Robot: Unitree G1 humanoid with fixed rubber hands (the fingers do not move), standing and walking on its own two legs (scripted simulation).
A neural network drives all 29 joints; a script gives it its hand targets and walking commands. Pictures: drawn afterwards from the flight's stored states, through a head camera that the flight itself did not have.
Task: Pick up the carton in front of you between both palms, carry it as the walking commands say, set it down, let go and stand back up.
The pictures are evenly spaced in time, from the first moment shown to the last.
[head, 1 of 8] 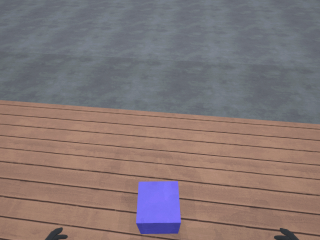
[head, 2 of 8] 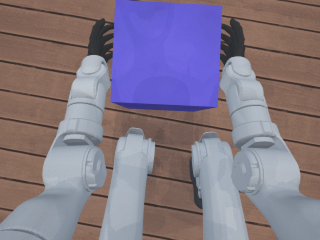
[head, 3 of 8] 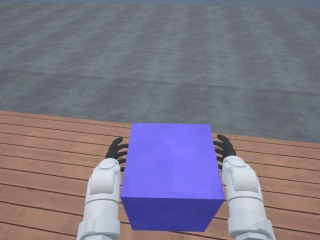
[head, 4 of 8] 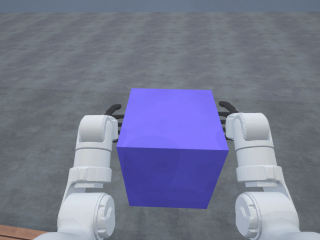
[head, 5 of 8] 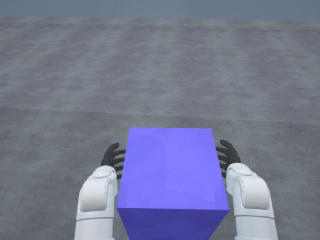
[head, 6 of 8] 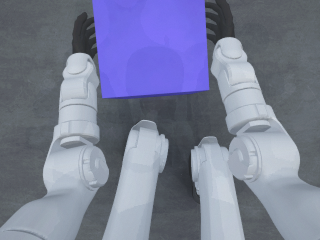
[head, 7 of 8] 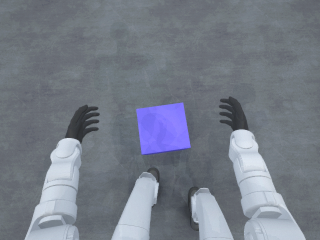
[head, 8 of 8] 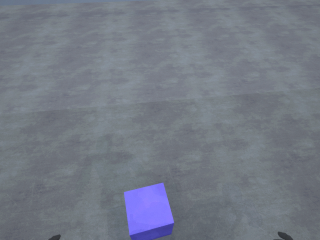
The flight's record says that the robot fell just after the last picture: no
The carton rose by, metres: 0.70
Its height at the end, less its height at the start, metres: -0.15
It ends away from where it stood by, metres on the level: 2.24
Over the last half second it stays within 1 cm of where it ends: yes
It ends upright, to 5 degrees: yes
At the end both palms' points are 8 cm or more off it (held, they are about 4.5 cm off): yes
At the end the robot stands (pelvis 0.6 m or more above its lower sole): yes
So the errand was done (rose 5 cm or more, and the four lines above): yes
